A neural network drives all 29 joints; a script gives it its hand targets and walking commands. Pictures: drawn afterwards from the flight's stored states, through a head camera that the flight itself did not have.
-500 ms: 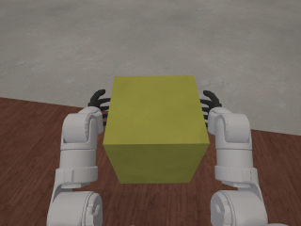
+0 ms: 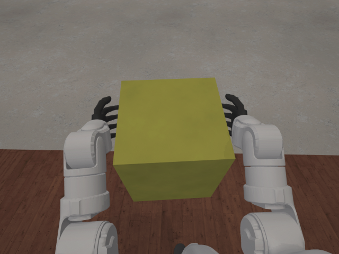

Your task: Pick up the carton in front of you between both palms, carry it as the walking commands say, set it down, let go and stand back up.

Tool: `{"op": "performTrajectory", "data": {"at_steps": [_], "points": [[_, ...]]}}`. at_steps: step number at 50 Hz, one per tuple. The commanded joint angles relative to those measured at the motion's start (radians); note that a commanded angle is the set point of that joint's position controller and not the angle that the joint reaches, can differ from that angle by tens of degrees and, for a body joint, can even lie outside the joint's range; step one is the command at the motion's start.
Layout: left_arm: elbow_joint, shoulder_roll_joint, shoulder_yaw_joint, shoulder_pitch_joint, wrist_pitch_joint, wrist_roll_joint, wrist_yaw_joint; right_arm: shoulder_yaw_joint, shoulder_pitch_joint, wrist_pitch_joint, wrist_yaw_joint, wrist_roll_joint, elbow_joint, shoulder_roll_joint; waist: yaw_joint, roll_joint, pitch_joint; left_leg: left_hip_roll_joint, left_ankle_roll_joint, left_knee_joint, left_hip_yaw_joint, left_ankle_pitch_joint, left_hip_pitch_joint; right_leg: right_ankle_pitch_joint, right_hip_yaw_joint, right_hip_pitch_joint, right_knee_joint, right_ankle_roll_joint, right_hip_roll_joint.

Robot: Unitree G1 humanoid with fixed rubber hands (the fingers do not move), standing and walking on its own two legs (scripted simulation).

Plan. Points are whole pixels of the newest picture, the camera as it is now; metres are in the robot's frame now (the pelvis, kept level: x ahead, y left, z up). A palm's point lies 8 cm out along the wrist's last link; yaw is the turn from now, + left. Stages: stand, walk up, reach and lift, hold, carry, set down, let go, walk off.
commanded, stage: carry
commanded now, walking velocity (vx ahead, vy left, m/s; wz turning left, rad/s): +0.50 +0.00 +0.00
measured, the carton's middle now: (170, 145) +0.35 -0.03 +0.05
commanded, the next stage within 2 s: none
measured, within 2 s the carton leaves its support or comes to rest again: neither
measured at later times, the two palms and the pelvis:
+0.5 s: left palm (102, 74) +0.62 +0.15 +0.08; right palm (197, 68) +0.63 -0.15 +0.08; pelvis +0.27 -0.01 -0.03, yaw -1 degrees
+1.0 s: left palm (117, 42) +0.91 +0.13 +0.03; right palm (188, 40) +0.89 -0.17 +0.04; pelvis +0.55 +0.01 -0.06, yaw -1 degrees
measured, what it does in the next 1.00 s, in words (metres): goes down: right foot 0.05 m lower, then left foot 0.04 m lower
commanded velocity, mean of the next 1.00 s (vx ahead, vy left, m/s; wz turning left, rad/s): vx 0.50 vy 0.00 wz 0.00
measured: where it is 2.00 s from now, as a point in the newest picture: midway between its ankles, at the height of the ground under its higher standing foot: (160, 130)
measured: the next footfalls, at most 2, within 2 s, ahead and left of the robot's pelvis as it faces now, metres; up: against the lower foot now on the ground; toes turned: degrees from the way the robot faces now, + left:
right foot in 0.02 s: +0.18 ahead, -0.07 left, -0.05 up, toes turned -2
left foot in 0.58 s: +0.50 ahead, +0.06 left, -0.09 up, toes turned +1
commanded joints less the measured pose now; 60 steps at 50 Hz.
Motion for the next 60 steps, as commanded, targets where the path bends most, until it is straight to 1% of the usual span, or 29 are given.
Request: {"op": "performTrajectory", "data": {"at_steps": [1, 2, 3, 4, 5, 6, 8, 17, 24, 26, 28, 29, 30, 31, 32, 33, 34, 35, 38, 44, 48, 52, 54, 55, 56, 57, 58, 59, 60], "points": [[0.039, -0.867, -0.620, -0.591, -0.004, -0.323, -0.204, 0.672, -0.697, 0.007, 0.276, 0.448, -0.058, 1.002, 0.107, 0.043, -0.432, 0.146, -0.015, 0.291, -0.064, 0.682, -0.012, 0.229, 0.025, 0.489, -0.063, -0.026, -0.068], [0.081, -0.856, -0.595, -0.587, 0.005, -0.326, -0.210, 0.658, -0.717, 0.013, 0.279, 0.441, -0.028, 1.003, 0.101, -0.084, -0.486, 0.096, -0.041, 0.439, -0.023, 0.080, -0.248, 0.624, 0.258, 0.709, 0.130, -0.032, -0.284], [0.097, -0.821, -0.579, -0.630, 0.005, -0.316, -0.209, 0.636, -0.733, 0.027, 0.274, 0.435, 0.000, 1.026, 0.136, -0.312, -0.597, -0.018, -0.100, 0.689, -0.061, -0.189, -0.530, 0.496, 0.580, 0.966, 0.139, -0.241, -0.437], [0.124, -0.863, -0.578, -0.607, 0.007, -0.336, -0.214, 0.629, -0.755, 0.033, 0.269, 0.434, -0.004, 1.012, 0.155, -0.237, -0.594, 0.021, -0.073, 0.728, -0.099, -0.151, -0.604, 0.081, 0.656, 0.920, 0.062, -0.266, -0.415], [0.088, -0.913, -0.594, -0.672, 0.002, -0.366, -0.223, 0.622, -0.793, 0.031, 0.265, 0.433, -0.014, 1.038, 0.160, -0.164, -0.516, 0.043, -0.063, 0.705, -0.093, -0.111, -0.643, -0.124, 0.612, 0.807, 0.012, -0.237, -0.342], [0.063, -0.968, -0.614, -0.743, 0.003, -0.400, -0.231, 0.610, -0.810, 0.029, 0.260, 0.425, -0.015, 1.067, 0.147, -0.055, -0.464, 0.071, -0.062, 0.657, -0.093, -0.058, -0.630, -0.177, 0.565, 0.703, -0.007, -0.199, -0.310], [0.012, -1.059, -0.657, -0.845, -0.002, -0.468, -0.246, 0.589, -0.803, 0.022, 0.245, 0.405, -0.029, 1.104, 0.115, -0.012, -0.422, 0.107, -0.072, 0.552, -0.100, 0.006, -0.575, -0.150, 0.491, 0.561, -0.027, -0.155, -0.283], [-0.114, -1.094, -0.705, -0.843, -0.017, -0.532, -0.252, 0.629, -0.774, -0.001, 0.185, 0.355, -0.180, 1.089, 0.156, -0.086, -0.461, 0.127, -0.080, 0.289, -0.052, 0.303, -0.680, 0.330, 0.290, 0.702, 0.050, -0.117, -0.215], [0.000, -1.053, -0.716, -0.708, -0.021, -0.483, -0.267, 0.632, -0.663, 0.011, 0.211, 0.302, -0.100, 1.025, 0.221, -0.080, -0.382, 0.037, -0.048, -0.197, 0.041, 0.593, -0.530, 0.345, 0.184, 0.745, 0.138, -0.083, -0.121], [0.046, -1.059, -0.717, -0.703, -0.029, -0.482, -0.275, 0.611, -0.639, 0.011, 0.223, 0.288, -0.050, 1.011, 0.196, -0.089, -0.366, 0.027, -0.021, -0.298, 0.050, 0.662, -0.343, 0.327, 0.153, 0.658, 0.215, -0.058, -0.121], [0.098, -1.069, -0.714, -0.709, -0.038, -0.489, -0.283, 0.575, -0.604, 0.007, 0.234, 0.267, 0.008, 0.994, 0.099, -0.064, -0.413, 0.063, -0.005, -0.372, 0.042, 0.761, -0.019, 0.272, 0.074, 0.502, 0.440, -0.015, -0.100], [0.119, -1.069, -0.709, -0.711, -0.042, -0.489, -0.287, 0.548, -0.588, 0.004, 0.240, 0.258, 0.030, 0.973, 0.067, 0.028, -0.458, 0.205, 0.003, -0.253, -0.103, 0.996, 0.211, -0.113, 0.053, 0.284, 0.625, 0.001, -0.061], [0.157, -1.098, -0.701, -0.725, -0.037, -0.486, -0.290, 0.521, -0.573, 0.001, 0.243, 0.241, 0.078, 0.954, 0.077, 0.210, -0.537, 0.453, 0.120, -0.092, -0.404, 1.337, 0.504, -0.741, 0.049, -0.009, 0.791, 0.041, 0.032], [0.156, -1.100, -0.690, -0.688, -0.033, -0.482, -0.282, 0.507, -0.512, -0.002, 0.244, 0.234, 0.102, 0.938, 0.028, 0.291, -0.616, 0.529, 0.268, -0.164, -0.653, 0.918, 0.623, -0.818, 0.092, -0.203, 0.987, 0.058, 0.070], [0.146, -1.097, -0.683, -0.718, -0.040, -0.469, -0.277, 0.532, -0.575, -0.016, 0.251, 0.269, 0.066, 1.002, 0.033, 0.215, -0.578, 0.462, 0.236, -0.240, -0.650, 0.561, 0.520, -0.746, 0.115, -0.240, 0.963, 0.031, 0.011], [0.122, -1.128, -0.684, -0.760, -0.050, -0.469, -0.273, 0.556, -0.645, -0.025, 0.259, 0.300, 0.016, 1.048, 0.038, 0.131, -0.501, 0.402, 0.187, -0.276, -0.586, 0.431, 0.391, -0.687, 0.111, -0.247, 0.913, 0.028, -0.013], [0.101, -1.145, -0.682, -0.775, -0.060, -0.467, -0.265, 0.585, -0.718, -0.030, 0.266, 0.341, -0.036, 1.093, 0.056, 0.052, -0.447, 0.371, 0.147, -0.296, -0.523, 0.439, 0.279, -0.633, 0.112, -0.217, 0.839, 0.031, -0.036], [0.075, -1.155, -0.681, -0.762, -0.067, -0.464, -0.256, 0.618, -0.763, -0.035, 0.266, 0.372, -0.093, 1.121, 0.068, 0.040, -0.432, 0.356, 0.126, -0.316, -0.475, 0.445, 0.198, -0.596, 0.113, -0.168, 0.774, 0.041, -0.050], [0.009, -1.157, -0.695, -0.727, -0.082, -0.446, -0.225, 0.675, -0.808, -0.049, 0.267, 0.439, -0.179, 1.161, 0.073, 0.089, -0.437, 0.323, 0.098, -0.321, -0.382, 0.565, 0.162, -0.533, 0.088, -0.137, 0.664, 0.067, -0.058], [-0.076, -1.077, -0.727, -0.640, -0.098, -0.392, -0.183, 0.704, -0.709, -0.056, 0.273, 0.456, -0.222, 1.108, 0.027, 0.122, -0.470, 0.274, 0.070, -0.226, -0.262, 0.974, 0.338, -0.315, 0.056, -0.268, 0.506, 0.059, -0.055], [-0.130, -1.002, -0.739, -0.650, -0.079, -0.377, -0.174, 0.715, -0.689, -0.043, 0.269, 0.456, -0.249, 1.047, -0.005, 0.112, -0.428, 0.220, 0.068, -0.188, -0.208, 1.013, 0.383, -0.149, 0.013, -0.239, 0.269, 0.037, -0.016], [-0.079, -0.920, -0.705, -0.592, -0.034, -0.347, -0.185, 0.696, -0.628, -0.013, 0.264, 0.433, -0.182, 0.989, -0.030, 0.104, -0.380, 0.192, 0.060, -0.092, -0.173, 0.900, 0.355, 0.027, -0.020, -0.088, 0.004, 0.008, 0.022], [-0.025, -0.881, -0.667, -0.568, -0.015, -0.328, -0.192, 0.684, -0.639, 0.001, 0.267, 0.431, -0.127, 0.978, 0.017, 0.099, -0.370, 0.183, 0.025, 0.027, -0.129, 0.902, 0.246, 0.077, -0.039, 0.128, -0.102, -0.015, 0.029], [0.004, -0.860, -0.643, -0.564, -0.007, -0.318, -0.196, 0.676, -0.652, 0.007, 0.268, 0.433, -0.094, 0.974, 0.069, 0.077, -0.396, 0.163, -0.001, 0.148, -0.079, 0.857, 0.146, 0.141, -0.046, 0.314, -0.139, -0.019, 0.010], [0.035, -0.836, -0.616, -0.559, 0.001, -0.312, -0.200, 0.666, -0.672, 0.012, 0.270, 0.433, -0.064, 0.967, 0.114, 0.019, -0.434, 0.137, -0.021, 0.314, -0.058, 0.590, -0.052, 0.285, 0.056, 0.538, -0.042, -0.024, -0.101], [0.073, -0.821, -0.593, -0.566, 0.009, -0.312, -0.204, 0.653, -0.693, 0.021, 0.273, 0.426, -0.031, 0.978, 0.097, -0.125, -0.498, 0.072, -0.052, 0.456, -0.021, -0.043, -0.296, 0.691, 0.319, 0.770, 0.151, -0.064, -0.333], [0.091, -0.797, -0.576, -0.604, 0.011, -0.309, -0.204, 0.632, -0.713, 0.034, 0.266, 0.422, -0.005, 0.990, 0.138, -0.297, -0.587, -0.007, -0.100, 0.703, -0.062, -0.201, -0.554, 0.461, 0.584, 0.984, 0.141, -0.252, -0.445], [0.110, -0.841, -0.581, -0.593, 0.011, -0.331, -0.209, 0.625, -0.735, 0.038, 0.261, 0.424, -0.014, 0.988, 0.162, -0.235, -0.579, 0.026, -0.074, 0.730, -0.095, -0.144, -0.640, 0.022, 0.665, 0.923, 0.048, -0.275, -0.414], [0.073, -0.899, -0.600, -0.659, 0.007, -0.365, -0.218, 0.619, -0.775, 0.036, 0.257, 0.423, -0.027, 1.014, 0.163, -0.147, -0.505, 0.054, -0.064, 0.699, -0.091, -0.092, -0.662, -0.177, 0.617, 0.800, -0.004, -0.232, -0.341]]}}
